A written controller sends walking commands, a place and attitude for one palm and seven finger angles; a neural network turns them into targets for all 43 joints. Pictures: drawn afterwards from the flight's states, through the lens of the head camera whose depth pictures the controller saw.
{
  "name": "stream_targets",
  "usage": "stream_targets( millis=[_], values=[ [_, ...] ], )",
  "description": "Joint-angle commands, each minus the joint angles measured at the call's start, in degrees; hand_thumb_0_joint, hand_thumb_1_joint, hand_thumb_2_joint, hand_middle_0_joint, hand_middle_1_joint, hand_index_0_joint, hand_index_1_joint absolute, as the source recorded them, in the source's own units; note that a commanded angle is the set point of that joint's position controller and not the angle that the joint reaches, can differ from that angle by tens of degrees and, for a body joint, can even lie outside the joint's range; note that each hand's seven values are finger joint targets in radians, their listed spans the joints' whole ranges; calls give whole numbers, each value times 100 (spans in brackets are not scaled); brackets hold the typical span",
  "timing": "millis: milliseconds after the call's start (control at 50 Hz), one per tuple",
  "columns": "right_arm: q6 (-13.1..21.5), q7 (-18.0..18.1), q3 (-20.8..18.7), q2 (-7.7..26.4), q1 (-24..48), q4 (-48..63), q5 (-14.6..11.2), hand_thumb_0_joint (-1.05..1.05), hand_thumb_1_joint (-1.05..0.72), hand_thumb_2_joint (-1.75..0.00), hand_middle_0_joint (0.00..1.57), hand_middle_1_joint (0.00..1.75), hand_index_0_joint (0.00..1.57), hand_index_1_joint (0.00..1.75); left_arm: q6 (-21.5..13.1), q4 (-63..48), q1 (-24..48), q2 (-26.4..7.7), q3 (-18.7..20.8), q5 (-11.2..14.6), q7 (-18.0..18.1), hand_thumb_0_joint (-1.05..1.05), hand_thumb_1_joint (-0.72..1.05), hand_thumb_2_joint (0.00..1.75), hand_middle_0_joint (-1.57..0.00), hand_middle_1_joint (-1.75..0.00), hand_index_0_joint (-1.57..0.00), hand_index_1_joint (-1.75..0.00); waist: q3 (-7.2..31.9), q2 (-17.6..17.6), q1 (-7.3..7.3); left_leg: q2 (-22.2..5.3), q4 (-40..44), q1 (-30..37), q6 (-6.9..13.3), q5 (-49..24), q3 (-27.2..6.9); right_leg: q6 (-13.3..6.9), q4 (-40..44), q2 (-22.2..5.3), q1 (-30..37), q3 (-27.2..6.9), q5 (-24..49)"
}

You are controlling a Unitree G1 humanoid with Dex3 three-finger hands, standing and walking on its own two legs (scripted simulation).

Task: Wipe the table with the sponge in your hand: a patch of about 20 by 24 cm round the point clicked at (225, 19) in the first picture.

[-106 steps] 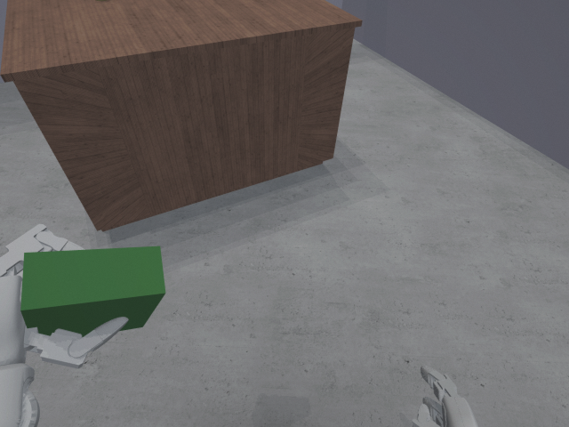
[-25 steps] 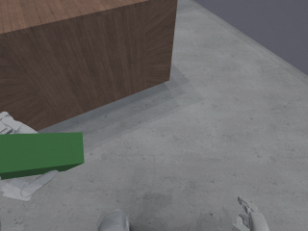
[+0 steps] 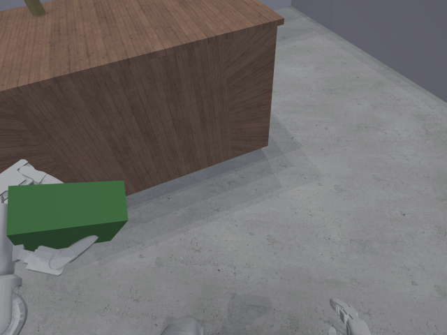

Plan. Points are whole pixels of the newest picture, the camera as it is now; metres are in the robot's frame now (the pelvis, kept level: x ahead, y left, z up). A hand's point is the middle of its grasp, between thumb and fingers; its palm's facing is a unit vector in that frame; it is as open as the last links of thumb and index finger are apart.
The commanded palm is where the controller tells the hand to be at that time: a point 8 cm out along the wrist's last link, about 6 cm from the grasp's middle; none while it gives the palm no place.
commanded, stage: walk to a spot facing it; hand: left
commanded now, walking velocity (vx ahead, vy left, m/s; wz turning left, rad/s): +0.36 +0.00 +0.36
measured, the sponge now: (86, 217) +0.23 +0.20 +0.17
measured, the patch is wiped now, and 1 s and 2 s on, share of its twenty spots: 0.00 0.00 0.00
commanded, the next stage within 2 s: none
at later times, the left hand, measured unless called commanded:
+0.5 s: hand (80, 142) +0.34 +0.24 +0.20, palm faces +0.49 -0.76 -0.43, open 9.5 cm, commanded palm +0.27 +0.28 +0.19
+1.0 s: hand (81, 131) +0.37 +0.26 +0.19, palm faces +0.68 -0.58 -0.44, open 9.5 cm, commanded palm +0.29 +0.28 +0.19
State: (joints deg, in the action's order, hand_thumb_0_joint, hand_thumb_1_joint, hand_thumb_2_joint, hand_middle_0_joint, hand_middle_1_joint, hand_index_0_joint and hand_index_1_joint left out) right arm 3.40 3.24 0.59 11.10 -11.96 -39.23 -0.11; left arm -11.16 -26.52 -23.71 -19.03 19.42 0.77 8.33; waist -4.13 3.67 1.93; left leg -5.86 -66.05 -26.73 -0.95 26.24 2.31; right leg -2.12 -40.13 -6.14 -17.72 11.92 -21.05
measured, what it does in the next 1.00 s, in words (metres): walks ahead, turning left: left foot, then right foot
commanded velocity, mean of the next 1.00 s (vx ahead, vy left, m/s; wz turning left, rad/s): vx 0.26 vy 0.00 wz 0.52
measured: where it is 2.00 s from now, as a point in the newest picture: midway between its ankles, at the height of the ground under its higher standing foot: (272, 311)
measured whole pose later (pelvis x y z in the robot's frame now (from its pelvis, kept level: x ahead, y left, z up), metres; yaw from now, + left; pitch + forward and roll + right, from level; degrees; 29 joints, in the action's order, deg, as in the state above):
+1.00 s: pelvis +0.26 -0.04 -0.01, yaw +24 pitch -1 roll +1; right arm 3.8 4.0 -4.6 14.4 -8.2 -30.4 -0.2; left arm -11.5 -38.5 -27.7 -24.5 23.6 2.0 10.7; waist -7.1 -3.1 -0.7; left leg -3.5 -38.1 -21.9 2.4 11.9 9.8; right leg 3.8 -58.3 -11.1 -20.8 8.8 -31.3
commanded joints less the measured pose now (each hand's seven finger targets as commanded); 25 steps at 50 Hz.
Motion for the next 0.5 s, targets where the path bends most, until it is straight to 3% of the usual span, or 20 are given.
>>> stream_targets(
  millis=[0,20,60,80,120,180,220,240,260,280,300,320,340,360,380,420,460,480],
  values=[
    [215,57,-226,518,737,984,-1,0,-90,-90,20,30,20,30,-488,-1178,210,-1242,910,21,118,0,10,130,-120,-160,-120,-160,606,-1033,-128,-78,-895,-1790,-96,-457,-106,-589,2155,-1608,1895,-1759,2486],
    [170,36,-252,542,682,1003,4,0,-90,-90,20,30,20,30,-503,-1181,138,-1189,879,2,128,0,10,130,-120,-160,-120,-160,637,-1071,-156,-101,-555,-1672,-87,-580,-39,-526,2090,-1543,1907,-1338,2859],
    [137,18,-296,525,684,1128,-5,0,-90,-90,20,30,20,30,-555,-1400,39,-1234,918,23,165,0,10,130,-120,-160,-120,-160,761,-1034,-174,-106,452,-1296,-61,-747,210,-484,2028,-1492,1999,-899,3394],
    [138,-2,-297,508,631,1214,7,0,-90,-90,20,30,20,30,-567,-1492,-70,-1241,950,27,190,0,10,130,-120,-160,-120,-160,759,-1034,-117,-85,1021,-1090,-31,-822,393,-482,2014,-1457,1965,-752,3561],
    [150,-31,-319,456,565,1374,21,0,-90,-90,20,30,20,30,-555,-1619,-359,-1267,1061,47,260,0,10,130,-120,-160,-120,-160,829,-1112,14,71,1958,-852,8,-862,802,-494,1919,-1390,2196,-612,3985],
    [174,-22,-351,418,486,1575,-8,0,-90,-90,20,30,20,30,-504,-1835,-415,-1175,1010,64,340,0,10,130,-120,-160,-120,-160,1023,-1309,86,264,2752,-359,94,-893,1093,-502,1635,-1398,2340,-516,4263],
    [197,14,-389,464,338,1555,5,0,-90,-90,20,30,20,30,-485,-1909,-250,-1255,1046,61,406,0,10,130,-120,-160,-120,-160,1212,-1147,-45,561,3356,424,134,-1187,1366,-379,932,-1280,2086,-279,4527],
    [195,47,-420,480,215,1530,10,0,-90,-90,20,30,20,30,-484,-1932,-119,-1260,1000,68,421,0,10,130,-120,-160,-120,-160,1448,-991,-205,767,3766,1217,178,-1589,1521,-192,156,-1131,1770,-53,4519],
    [204,85,-470,566,158,1546,-6,0,-90,-90,20,30,20,30,-504,-1912,-99,-1171,860,75,402,0,10,130,-120,-160,-120,-160,1668,-485,-364,574,4007,2380,336,-1974,1139,58,-975,-983,999,116,3928],
    [222,65,-492,647,268,1573,10,0,-90,-90,20,30,20,30,-598,-2030,18,-1215,924,83,395,0,10,130,-120,-160,-120,-160,1858,607,-346,-544,4124,3425,991,-2793,-677,339,-2441,-303,-286,73,1319],
    [271,-16,-456,712,313,1618,-40,0,-90,-90,20,30,20,30,-629,-2093,235,-1272,943,137,377,0,10,130,-120,-160,-120,-160,1761,1383,-261,-1922,4314,3752,1830,-4334,-3097,438,-3584,337,-1612,-547,-1557],
    [285,-65,-439,790,297,1468,-44,0,-90,-90,20,30,20,30,-551,-1495,389,-1520,985,47,240,0,10,130,-120,-160,-120,-160,1297,810,-348,-2092,4629,3004,1948,-3315,-3414,374,-3877,97,-2039,-1240,-1439],
    [255,-56,-526,788,421,1410,-73,0,-90,-90,20,30,20,30,-533,-1604,402,-1649,1218,41,181,0,10,130,-120,-160,-120,-160,1234,762,-295,-2058,4690,2666,1995,-2484,-3278,437,-3939,-117,-2203,-1371,-1248],
    [278,-36,-535,719,490,1379,-87,0,-90,-90,20,30,20,30,-560,-1860,257,-1755,1342,31,142,0,10,130,-120,-160,-120,-160,1177,795,-206,-1855,4667,2408,1935,-2068,-2910,459,-3741,-204,-2250,-1403,-1071],
    [296,-48,-509,648,511,1384,-98,0,-90,-90,20,30,20,30,-570,-2053,54,-1552,1247,41,109,0,10,130,-120,-160,-120,-160,1005,726,-152,-1618,4735,1895,1749,-1727,-2342,486,-3416,-277,-2076,-1284,-872],
    [400,-69,-460,604,465,1335,-106,0,-90,-90,20,30,20,30,-608,-2229,-409,-1205,1128,136,84,0,10,130,-120,-160,-120,-160,965,982,-79,-1139,4868,1101,1382,-1298,-1351,527,-2352,-224,-1298,-911,-379],
    [529,-74,-421,628,455,1354,-88,0,-90,-90,20,30,20,30,-613,-2275,-477,-1052,1036,173,74,0,10,130,-120,-160,-120,-160,963,1187,-105,-876,5030,630,1134,-930,-887,581,-1393,-73,-513,-539,-89],
    [572,-53,-406,607,417,1300,-85,0,-90,-90,20,30,20,30,-602,-2060,-533,-947,959,186,63,0,10,130,-120,-160,-120,-160,889,1179,-133,-868,5053,543,1113,-723,-856,622,-1023,10,-310,-419,-78]
  ],
)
